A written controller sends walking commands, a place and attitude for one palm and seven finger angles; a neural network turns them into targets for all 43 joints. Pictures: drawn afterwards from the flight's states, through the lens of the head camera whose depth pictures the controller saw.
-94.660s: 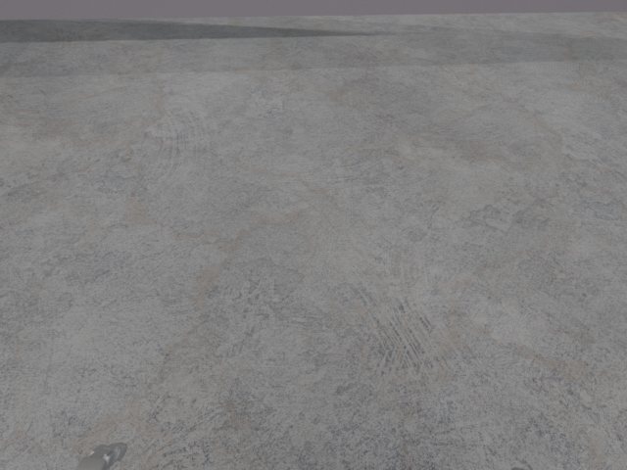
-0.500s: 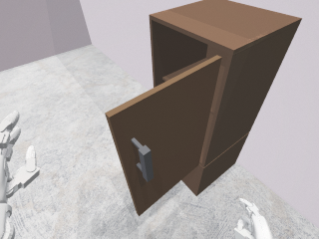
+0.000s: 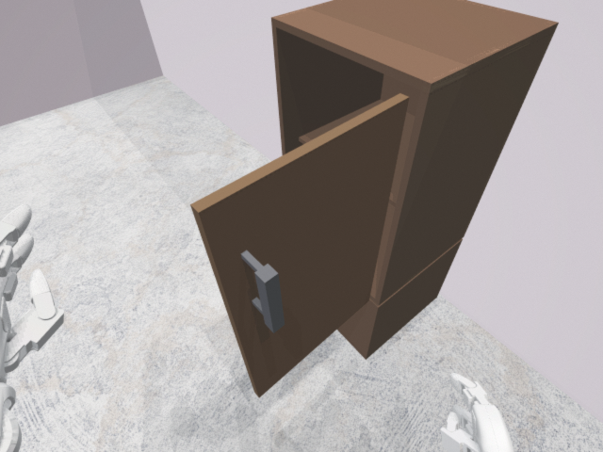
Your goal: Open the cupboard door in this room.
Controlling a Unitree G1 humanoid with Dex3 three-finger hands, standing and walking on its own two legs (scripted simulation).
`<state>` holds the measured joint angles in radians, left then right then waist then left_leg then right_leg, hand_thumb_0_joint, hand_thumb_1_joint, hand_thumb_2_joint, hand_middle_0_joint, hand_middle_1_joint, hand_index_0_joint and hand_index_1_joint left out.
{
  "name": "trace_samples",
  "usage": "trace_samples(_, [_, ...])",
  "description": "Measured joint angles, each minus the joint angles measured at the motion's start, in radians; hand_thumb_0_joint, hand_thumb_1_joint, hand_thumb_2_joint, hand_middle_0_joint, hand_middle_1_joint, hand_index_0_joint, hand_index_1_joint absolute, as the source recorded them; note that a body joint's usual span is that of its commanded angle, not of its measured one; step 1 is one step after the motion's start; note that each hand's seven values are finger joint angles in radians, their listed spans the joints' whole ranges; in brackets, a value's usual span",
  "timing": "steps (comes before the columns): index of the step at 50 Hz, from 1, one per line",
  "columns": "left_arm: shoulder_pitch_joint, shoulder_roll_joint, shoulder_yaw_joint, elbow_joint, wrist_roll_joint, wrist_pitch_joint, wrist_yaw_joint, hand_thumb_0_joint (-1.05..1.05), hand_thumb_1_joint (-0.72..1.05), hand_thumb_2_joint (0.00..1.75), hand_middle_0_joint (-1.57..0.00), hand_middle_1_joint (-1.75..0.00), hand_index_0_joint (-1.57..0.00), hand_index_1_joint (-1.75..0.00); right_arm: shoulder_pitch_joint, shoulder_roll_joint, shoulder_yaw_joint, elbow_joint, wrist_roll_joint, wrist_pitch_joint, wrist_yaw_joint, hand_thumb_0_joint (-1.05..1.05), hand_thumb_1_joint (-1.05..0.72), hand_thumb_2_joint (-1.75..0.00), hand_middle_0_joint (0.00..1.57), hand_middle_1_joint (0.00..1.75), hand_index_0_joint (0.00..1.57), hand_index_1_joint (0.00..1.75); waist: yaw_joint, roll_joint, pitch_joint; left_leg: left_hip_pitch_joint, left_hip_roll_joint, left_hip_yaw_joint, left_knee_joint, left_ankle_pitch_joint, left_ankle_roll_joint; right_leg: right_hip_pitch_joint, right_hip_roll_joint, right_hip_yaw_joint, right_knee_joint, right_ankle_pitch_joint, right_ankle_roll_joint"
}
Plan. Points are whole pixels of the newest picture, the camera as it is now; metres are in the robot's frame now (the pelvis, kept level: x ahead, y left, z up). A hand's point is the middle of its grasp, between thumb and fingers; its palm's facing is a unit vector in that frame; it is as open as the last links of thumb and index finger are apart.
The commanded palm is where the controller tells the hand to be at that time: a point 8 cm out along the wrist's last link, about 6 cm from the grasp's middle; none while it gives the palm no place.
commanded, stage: step back with the hand held close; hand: left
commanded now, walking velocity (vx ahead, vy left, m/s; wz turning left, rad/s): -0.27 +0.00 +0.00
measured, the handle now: (262, 291) +0.32 +0.10 +0.03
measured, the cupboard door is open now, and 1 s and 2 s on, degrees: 93 93 93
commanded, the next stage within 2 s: stop stepping back and stand still in 0.94 s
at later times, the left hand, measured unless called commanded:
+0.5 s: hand out of the picture +0.12 +0.29 +0.15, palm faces +0.43 -0.75 -0.50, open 7.4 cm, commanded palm +0.06 +0.32 +0.17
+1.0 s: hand out of the picture +0.03 +0.26 +0.15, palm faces +0.40 -0.78 -0.47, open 7.4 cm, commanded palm -0.03 +0.30 +0.17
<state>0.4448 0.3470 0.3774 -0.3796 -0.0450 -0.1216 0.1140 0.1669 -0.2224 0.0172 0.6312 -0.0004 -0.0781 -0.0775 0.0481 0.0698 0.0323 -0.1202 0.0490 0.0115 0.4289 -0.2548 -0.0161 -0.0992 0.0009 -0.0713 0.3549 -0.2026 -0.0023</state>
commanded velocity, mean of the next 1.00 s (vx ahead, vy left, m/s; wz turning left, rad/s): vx -0.31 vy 0.00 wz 0.01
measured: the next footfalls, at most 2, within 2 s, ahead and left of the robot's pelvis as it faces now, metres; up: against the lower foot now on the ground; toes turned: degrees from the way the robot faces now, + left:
right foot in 0.96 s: -0.22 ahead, -0.09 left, +0.00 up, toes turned +2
left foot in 1.14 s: -0.11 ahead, +0.08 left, +0.00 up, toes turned +0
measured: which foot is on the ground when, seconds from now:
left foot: down 0.00-0.96, up 0.98-1.00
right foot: down 0.00-0.68, up 0.70-0.94, down 0.96-1.00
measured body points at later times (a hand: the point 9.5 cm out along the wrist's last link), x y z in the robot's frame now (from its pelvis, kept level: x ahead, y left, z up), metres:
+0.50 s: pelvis -0.08 +0.02 -0.02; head -0.06 +0.03 +0.43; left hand +0.09 +0.33 +0.18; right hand +0.11 -0.21 -0.09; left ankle -0.01 +0.13 -0.74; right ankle +0.00 -0.12 -0.74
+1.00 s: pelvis -0.19 +0.00 -0.02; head -0.14 +0.01 +0.43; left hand +0.00 +0.30 +0.18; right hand -0.01 -0.22 -0.11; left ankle -0.02 +0.13 -0.74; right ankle -0.29 -0.10 -0.75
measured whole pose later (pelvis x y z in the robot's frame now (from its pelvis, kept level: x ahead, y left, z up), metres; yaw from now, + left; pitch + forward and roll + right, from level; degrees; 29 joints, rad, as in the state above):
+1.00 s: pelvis -0.19 +0.00 -0.02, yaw -3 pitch +3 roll -1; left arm 0.55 0.42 0.43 -0.56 -0.05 -0.21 0.16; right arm 0.15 -0.17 0.02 0.65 -0.01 -0.13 -0.04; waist 0.04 0.00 0.02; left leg -0.58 0.06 0.01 0.53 -0.12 -0.02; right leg -0.14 0.04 -0.02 0.48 -0.43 -0.02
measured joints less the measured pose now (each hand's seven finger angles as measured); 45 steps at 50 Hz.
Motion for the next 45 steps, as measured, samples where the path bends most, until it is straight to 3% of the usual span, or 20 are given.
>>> trace_samples(9, [0.114, 0.041, -0.004, -0.089, 0.0, -0.011, -0.003, 0.01, 0.9, 0.9, -0.21, -0.3, -0.21, -0.3, -0.024, -0.02, -0.03, -0.062, 0.005, 0.065, -0.002, 0.02, -0.91, -0.9, 0.21, 0.3, 0.2, 0.3, -0.04, -0.026, 0.028, -0.104, -0.022, 0.03, 0.021, 0.028, 0.021, -0.122, -0.024, 0.031, 0.039, 0.03, 0.022])
trace_samples(18, [0.132, 0.096, 0.052, -0.151, 0.005, -0.034, 0.021, 0.01, 0.89, 0.9, -0.21, -0.3, -0.21, -0.3, -0.004, 0.003, -0.032, -0.084, 0.011, 0.073, -0.011, 0.02, -0.91, -0.9, 0.2, 0.3, 0.2, 0.3, -0.04, -0.078, 0.032, -0.17, -0.041, 0.041, 0.079, 0.041, 0.039, -0.198, -0.045, 0.044, 0.115, 0.038, 0.035])
trace_samples(26, [0.095, 0.053, 0.064, -0.136, 0.037, -0.07, 0.034, 0.01, 0.89, 0.9, -0.21, -0.3, -0.21, -0.3, 0.016, 0.016, -0.013, -0.095, 0.009, 0.029, -0.001, 0.02, -0.91, -0.9, 0.21, 0.3, 0.2, 0.3, -0.031, -0.074, 0.034, -0.249, -0.035, 0.026, 0.19, 0.021, 0.046, -0.265, -0.043, 0.03, 0.212, 0.031, 0.028])
trace_samples(31, [0.079, 0.022, 0.033, -0.158, 0.034, -0.076, 0.048, 0.01, 0.89, 0.9, -0.21, -0.3, -0.21, -0.3, 0.022, 0.006, -0.012, -0.06, 0.001, 0.017, 0.006, 0.02, -0.9, -0.9, 0.21, 0.3, 0.2, 0.3, -0.028, -0.077, 0.029, -0.318, -0.04, 0.001, 0.28, -0.126, 0.033, -0.298, -0.036, 0.025, 0.206, 0.063, 0.018])
trace_samples(33, [0.07, 0.028, 0.024, -0.173, 0.031, -0.078, 0.054, 0.01, 0.89, 0.9, -0.21, -0.3, -0.21, -0.3, 0.021, 0.002, -0.011, -0.046, -0.003, 0.02, 0.003, 0.02, -0.9, -0.9, 0.21, 0.3, 0.2, 0.3, -0.035, -0.089, 0.037, -0.324, -0.044, 0.0, 0.269, -0.084, 0.033, -0.309, -0.041, 0.024, 0.213, 0.064, 0.02])
trace_samples(35, [0.062, 0.041, 0.027, -0.178, 0.028, -0.08, 0.055, 0.01, 0.89, 0.9, -0.21, -0.3, -0.21, -0.3, 0.027, -0.001, -0.011, -0.046, -0.005, 0.021, -0.006, 0.02, -0.91, -0.9, 0.21, 0.3, 0.2, 0.3, -0.046, -0.084, 0.045, -0.329, -0.037, -0.004, 0.244, 0.007, 0.046, -0.335, -0.03, 0.026, 0.268, -0.044, 0.025])
trace_samples(38, [0.04, 0.081, 0.054, -0.174, 0.039, -0.077, 0.058, 0.01, 0.89, 0.9, -0.21, -0.3, -0.21, -0.3, 0.046, 0.021, -0.027, -0.042, -0.009, -0.003, -0.009, 0.02, -0.91, -0.9, 0.21, 0.3, 0.2, 0.3, -0.072, -0.053, 0.051, -0.336, -0.017, -0.041, 0.189, 0.134, 0.057, -0.383, 0.036, 0.059, 0.585, -0.191, 0.027])
trace_samples(40, [0.047, 0.111, 0.085, -0.178, 0.033, -0.09, 0.063, 0.01, 0.89, 0.9, -0.21, -0.3, -0.21, -0.3, 0.057, 0.045, -0.027, -0.022, -0.006, -0.017, 0.002, 0.02, -0.91, -0.9, 0.21, 0.3, 0.2, 0.3, -0.074, -0.055, 0.035, -0.337, -0.009, -0.054, 0.139, 0.157, 0.053, -0.362, 0.064, 0.068, 0.69, -0.235, 0.023])
trace_samples(42, [0.082, 0.123, 0.112, -0.189, 0.018, -0.097, 0.071, 0.01, 0.89, 0.9, -0.21, -0.3, -0.21, -0.3, 0.066, 0.063, -0.021, -0.009, -0.003, -0.028, 0.016, 0.02, -0.91, -0.9, 0.21, 0.3, 0.2, 0.3, -0.068, -0.06, 0.006, -0.341, 0.002, -0.051, 0.082, 0.19, 0.046, -0.302, 0.069, 0.057, 0.667, -0.269, 0.016])
trace_samples(45, [0.133, 0.111, 0.12, -0.2, -0.004, -0.093, 0.077, 0.01, 0.89, 0.9, -0.21, -0.3, -0.21, -0.3, 0.061, 0.074, -0.011, 0.0, -0.007, -0.047, 0.028, 0.02, -0.9, -0.9, 0.21, 0.3, 0.2, 0.3, -0.052, -0.064, -0.032, -0.356, 0.013, -0.033, 0.002, 0.254, 0.028, -0.174, 0.062, 0.036, 0.482, -0.311, 0.005])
